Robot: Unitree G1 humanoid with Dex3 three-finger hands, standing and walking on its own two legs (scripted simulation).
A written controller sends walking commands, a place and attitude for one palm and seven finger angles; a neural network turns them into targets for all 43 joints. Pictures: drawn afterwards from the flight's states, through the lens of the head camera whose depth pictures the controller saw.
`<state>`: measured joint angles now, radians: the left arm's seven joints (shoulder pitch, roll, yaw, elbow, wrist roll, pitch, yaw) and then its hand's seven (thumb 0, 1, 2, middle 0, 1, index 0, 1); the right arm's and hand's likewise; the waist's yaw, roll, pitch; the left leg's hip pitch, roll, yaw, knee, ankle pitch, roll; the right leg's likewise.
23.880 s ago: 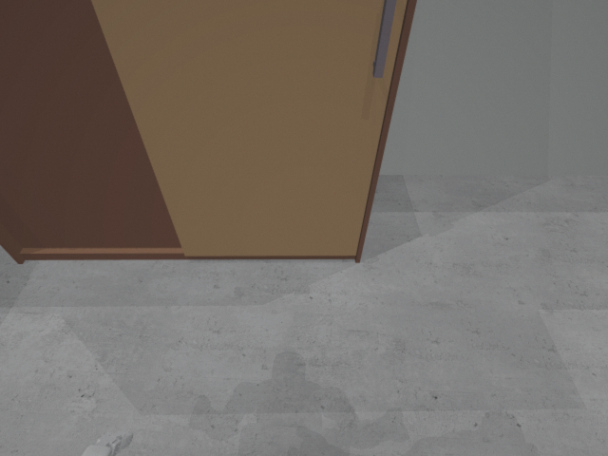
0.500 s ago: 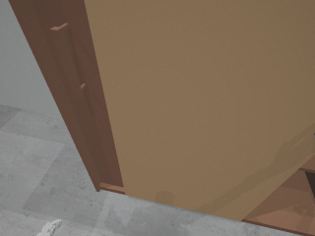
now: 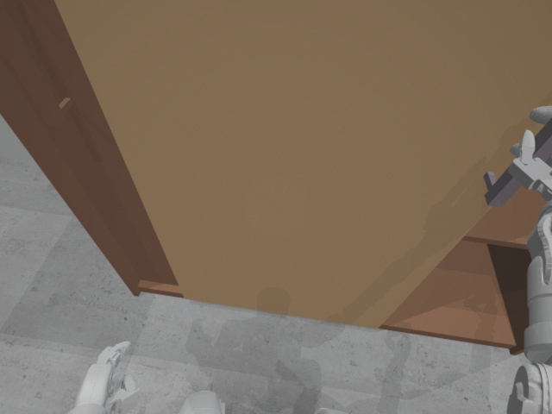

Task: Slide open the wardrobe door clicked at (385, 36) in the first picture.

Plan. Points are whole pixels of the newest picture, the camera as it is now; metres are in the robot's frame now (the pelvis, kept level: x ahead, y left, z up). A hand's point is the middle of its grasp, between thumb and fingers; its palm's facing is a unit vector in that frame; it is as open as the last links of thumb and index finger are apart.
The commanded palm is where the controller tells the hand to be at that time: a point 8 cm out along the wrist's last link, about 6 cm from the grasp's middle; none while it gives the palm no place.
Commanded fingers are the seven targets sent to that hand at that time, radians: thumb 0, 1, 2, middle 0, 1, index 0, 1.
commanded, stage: stop walking and hold the door there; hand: right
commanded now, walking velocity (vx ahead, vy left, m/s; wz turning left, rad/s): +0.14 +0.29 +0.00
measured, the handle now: (534, 139) +0.45 -0.31 +0.18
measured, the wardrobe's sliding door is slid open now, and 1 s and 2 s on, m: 0.49 0.49 0.49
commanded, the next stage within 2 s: loosen the grip on the handle in 1.12 s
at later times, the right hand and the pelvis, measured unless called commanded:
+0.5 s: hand (521, 161) +0.41 -0.28 +0.18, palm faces +0.36 +0.92 -0.17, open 5.8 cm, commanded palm +0.37 -0.30 +0.16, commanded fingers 0.00 -0.90 -0.90 0.45 1.40 0.45 1.40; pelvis -0.03 -0.03 +0.01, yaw +2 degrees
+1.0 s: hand (521, 161) +0.41 -0.28 +0.18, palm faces +0.42 +0.88 -0.22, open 5.9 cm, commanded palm +0.37 -0.30 +0.16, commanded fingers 0.00 -0.90 -0.90 0.45 1.40 0.45 1.40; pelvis +0.00 +0.00 +0.01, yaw +3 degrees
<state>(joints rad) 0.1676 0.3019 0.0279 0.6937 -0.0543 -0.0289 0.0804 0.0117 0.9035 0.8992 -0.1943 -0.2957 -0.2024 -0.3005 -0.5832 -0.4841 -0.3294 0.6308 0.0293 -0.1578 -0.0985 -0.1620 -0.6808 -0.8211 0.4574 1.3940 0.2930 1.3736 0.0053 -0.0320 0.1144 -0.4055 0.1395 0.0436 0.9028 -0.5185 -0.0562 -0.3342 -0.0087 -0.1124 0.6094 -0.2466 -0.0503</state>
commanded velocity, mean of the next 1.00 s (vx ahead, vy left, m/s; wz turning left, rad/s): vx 0.05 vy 0.05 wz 0.00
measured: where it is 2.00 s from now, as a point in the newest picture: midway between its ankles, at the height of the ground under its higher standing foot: outside the picture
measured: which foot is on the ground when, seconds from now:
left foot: up 0.00-0.20, down 0.22-1.00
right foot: down 0.00-1.00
